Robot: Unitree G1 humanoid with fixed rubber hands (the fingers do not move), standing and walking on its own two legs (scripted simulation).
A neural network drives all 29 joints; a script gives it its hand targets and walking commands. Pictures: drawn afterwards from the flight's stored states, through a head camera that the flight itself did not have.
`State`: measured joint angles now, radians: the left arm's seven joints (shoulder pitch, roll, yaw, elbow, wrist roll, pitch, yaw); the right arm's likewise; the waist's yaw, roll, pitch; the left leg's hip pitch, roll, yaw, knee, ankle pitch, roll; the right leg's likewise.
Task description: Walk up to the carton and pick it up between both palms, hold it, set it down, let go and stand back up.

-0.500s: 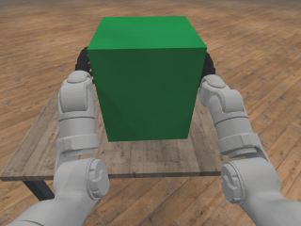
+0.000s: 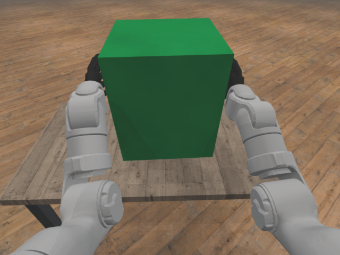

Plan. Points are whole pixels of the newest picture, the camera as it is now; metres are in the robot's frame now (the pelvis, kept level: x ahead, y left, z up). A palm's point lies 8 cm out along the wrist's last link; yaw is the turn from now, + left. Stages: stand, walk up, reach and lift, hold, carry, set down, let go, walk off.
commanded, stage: hold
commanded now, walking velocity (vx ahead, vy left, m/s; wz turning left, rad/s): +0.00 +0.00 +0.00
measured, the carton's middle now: (165, 90) +0.39 +0.00 +0.23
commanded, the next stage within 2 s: none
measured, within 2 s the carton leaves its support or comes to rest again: neither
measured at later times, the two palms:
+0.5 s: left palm (93, 88) +0.37 +0.15 +0.26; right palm (233, 89) +0.37 -0.15 +0.24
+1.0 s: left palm (94, 87) +0.37 +0.15 +0.26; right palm (233, 88) +0.37 -0.15 +0.24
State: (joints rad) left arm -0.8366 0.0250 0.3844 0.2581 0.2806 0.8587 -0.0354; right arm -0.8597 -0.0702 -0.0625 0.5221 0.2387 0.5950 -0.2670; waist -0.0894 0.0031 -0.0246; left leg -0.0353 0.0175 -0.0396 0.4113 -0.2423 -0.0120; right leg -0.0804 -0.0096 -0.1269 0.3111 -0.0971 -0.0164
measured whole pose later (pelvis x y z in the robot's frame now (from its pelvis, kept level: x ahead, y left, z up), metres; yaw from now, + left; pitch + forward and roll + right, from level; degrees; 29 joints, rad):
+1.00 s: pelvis +0.00 +0.00 +0.00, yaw +0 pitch -8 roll -1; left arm -0.85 0.03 0.39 0.28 0.28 0.85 -0.03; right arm -0.88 -0.07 -0.07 0.55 0.23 0.59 -0.26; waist -0.08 0.00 -0.03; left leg -0.04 0.02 -0.04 0.41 -0.24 -0.01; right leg -0.08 -0.01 -0.12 0.31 -0.10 -0.02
